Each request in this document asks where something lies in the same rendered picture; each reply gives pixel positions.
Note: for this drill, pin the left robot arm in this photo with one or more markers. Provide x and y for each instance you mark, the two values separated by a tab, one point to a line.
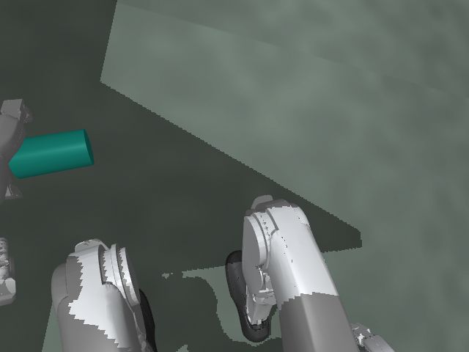
7	266

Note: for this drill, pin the left robot foot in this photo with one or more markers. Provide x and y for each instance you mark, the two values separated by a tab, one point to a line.
148	322

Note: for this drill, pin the can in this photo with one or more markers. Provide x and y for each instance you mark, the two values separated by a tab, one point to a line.
40	155

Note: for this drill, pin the right robot hand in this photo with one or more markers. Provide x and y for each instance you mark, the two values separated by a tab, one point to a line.
371	342

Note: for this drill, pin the right robot foot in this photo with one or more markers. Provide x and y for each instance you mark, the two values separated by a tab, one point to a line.
237	289

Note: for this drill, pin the left robot hand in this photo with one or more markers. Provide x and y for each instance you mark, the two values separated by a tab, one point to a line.
14	114

